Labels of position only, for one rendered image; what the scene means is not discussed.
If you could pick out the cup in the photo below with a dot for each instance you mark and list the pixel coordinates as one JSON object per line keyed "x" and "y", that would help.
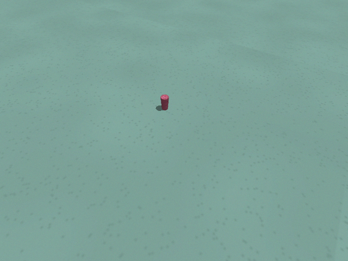
{"x": 164, "y": 101}

